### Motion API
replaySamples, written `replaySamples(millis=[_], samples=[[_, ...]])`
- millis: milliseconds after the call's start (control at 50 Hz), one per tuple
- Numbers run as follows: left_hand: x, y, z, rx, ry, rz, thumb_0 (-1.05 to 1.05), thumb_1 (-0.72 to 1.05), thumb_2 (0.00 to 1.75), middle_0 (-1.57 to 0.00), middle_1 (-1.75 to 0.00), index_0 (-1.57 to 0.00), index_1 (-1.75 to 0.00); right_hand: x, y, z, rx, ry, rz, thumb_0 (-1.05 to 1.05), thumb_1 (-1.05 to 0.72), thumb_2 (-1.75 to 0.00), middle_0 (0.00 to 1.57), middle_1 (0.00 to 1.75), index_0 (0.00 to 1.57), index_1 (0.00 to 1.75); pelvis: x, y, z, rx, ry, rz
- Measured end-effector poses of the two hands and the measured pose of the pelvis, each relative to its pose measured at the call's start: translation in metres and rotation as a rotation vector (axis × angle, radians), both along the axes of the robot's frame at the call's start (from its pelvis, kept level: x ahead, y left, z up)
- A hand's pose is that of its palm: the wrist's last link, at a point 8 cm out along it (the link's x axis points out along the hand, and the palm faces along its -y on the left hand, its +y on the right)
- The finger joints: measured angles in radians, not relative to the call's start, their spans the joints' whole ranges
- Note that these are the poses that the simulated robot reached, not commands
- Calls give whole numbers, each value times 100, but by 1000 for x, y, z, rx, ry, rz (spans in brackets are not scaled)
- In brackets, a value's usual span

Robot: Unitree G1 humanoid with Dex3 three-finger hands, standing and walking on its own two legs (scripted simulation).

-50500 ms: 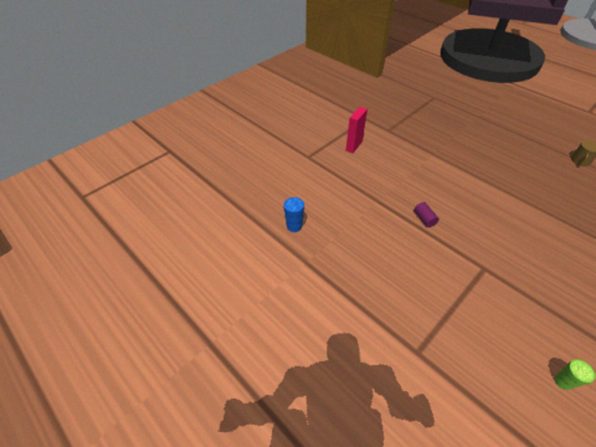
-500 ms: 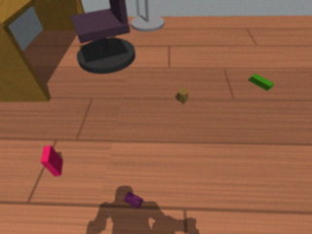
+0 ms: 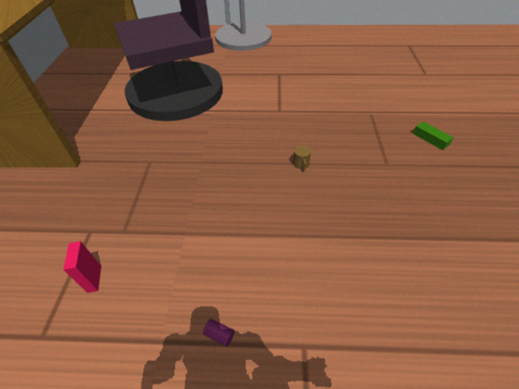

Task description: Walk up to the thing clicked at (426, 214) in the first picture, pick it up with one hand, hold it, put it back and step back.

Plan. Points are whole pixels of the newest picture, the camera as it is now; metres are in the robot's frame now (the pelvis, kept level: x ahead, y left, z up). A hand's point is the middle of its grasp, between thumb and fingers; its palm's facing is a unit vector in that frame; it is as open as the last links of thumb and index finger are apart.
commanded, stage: stand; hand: left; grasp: from above
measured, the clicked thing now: (218, 332) +0.44 +0.18 -0.75
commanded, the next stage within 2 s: step back in 0.58 s
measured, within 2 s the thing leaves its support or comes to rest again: neither
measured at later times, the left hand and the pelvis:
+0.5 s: hand out of the picture +0.07 +0.24 -0.16, palm faces +0.00 -0.94 -0.34, open 7.4 cm; pelvis +0.00 +0.00 +0.00, yaw +0 degrees
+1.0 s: hand out of the picture +0.10 +0.31 -0.18, palm faces +0.00 -0.93 -0.36, open 7.4 cm; pelvis -0.05 +0.05 -0.02, yaw +1 degrees
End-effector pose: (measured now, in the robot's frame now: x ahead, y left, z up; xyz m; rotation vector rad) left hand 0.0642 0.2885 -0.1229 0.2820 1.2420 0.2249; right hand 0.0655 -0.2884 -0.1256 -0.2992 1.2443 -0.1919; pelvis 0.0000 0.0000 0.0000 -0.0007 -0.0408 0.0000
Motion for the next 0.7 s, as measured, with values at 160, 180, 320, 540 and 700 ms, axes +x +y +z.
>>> replaySamples(millis=[160,180,320,540,700], samples=[[-3,0,0,0,9,-1,1,90,90,-21,-30,-20,-30,0,-1,0,3,7,1,1,-90,-90,20,30,21,30,1,-1,0,1,2,0],[-3,0,0,1,10,-2,1,90,90,-21,-30,-20,-30,0,-1,0,4,7,1,1,-90,-90,20,30,21,30,1,-1,0,1,2,-1],[-3,0,1,3,14,-6,1,90,90,-21,-30,-20,-30,0,-2,-1,5,7,2,1,-90,-90,20,30,21,30,2,-2,0,1,6,-2],[1,-1,2,6,9,-9,1,90,90,-21,-30,-20,-30,2,-6,0,3,9,4,1,-90,-90,20,30,21,30,4,-4,0,2,8,0],[1,11,-2,22,-5,9,1,90,90,-21,-30,-20,-30,4,-13,-2,-19,4,0,1,-90,-90,20,30,21,30,-12,0,-6,-10,11,9]])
